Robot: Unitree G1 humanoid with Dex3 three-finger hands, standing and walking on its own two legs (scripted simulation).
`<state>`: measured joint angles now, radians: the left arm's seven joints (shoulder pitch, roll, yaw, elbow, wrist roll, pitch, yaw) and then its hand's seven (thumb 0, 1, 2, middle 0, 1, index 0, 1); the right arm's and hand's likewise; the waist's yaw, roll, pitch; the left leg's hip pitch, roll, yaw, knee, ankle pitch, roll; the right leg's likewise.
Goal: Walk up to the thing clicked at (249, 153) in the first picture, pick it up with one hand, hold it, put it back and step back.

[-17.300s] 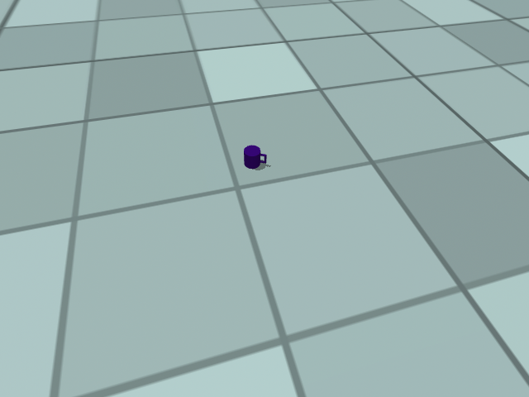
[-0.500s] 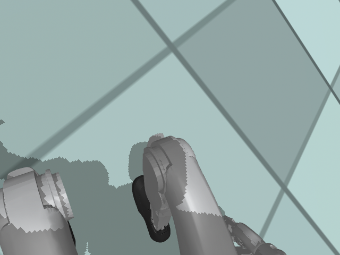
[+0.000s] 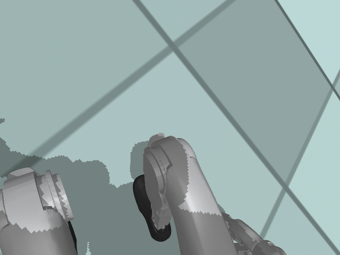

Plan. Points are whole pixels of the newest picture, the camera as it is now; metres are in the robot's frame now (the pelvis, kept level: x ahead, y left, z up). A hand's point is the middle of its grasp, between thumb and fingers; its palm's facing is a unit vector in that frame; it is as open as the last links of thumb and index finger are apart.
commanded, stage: close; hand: left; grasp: from above
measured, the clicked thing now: out of the picture +0.43 +0.33 -0.26
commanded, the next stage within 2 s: settle in 0.14 s
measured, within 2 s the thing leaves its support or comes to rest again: leaves its support in 0.62 s
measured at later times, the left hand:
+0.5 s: hand out of the picture +0.41 +0.34 -0.22, palm faces -0.45 -0.15 -0.88, open 11.5 cm
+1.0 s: hand out of the picture +0.40 +0.35 -0.13, palm faces -0.48 -0.12 -0.87, open 11.4 cm
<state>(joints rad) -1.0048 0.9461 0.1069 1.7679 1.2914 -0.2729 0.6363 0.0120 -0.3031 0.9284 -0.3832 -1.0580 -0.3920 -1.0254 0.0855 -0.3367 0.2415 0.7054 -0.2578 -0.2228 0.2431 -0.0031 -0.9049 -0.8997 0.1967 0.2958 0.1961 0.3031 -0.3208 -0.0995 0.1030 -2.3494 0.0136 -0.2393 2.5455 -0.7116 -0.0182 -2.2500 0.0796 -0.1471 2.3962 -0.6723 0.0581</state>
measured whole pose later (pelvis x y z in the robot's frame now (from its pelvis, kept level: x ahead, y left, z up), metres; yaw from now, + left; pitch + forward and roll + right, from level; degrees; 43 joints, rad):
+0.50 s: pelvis +0.00 +0.00 +0.00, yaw +0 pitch +29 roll -12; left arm -0.96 0.93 0.14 1.69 1.28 -0.26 0.60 0.01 -0.30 0.94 -0.40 -1.03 -0.40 -1.04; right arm 0.09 -0.33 0.23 0.71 -0.26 -0.19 0.23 0.00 -0.92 -0.90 0.20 0.30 0.20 0.30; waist -0.31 -0.09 0.10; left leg -2.35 0.01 -0.24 2.54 -0.72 -0.03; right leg -2.25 0.07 -0.15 2.40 -0.68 0.05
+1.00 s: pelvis +0.00 +0.00 +0.04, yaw +5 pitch +34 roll -9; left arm -0.87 0.73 0.05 1.33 1.16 -0.15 0.32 0.01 -0.27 0.86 -0.45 -0.95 -0.46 -0.94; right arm 0.08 -0.30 0.07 0.71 -0.13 -0.09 0.20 0.00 -0.93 -0.90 0.20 0.30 0.20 0.30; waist -0.19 0.00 -0.04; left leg -2.29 0.00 -0.16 2.38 -0.69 -0.02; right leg -2.20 0.04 -0.09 2.29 -0.70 0.04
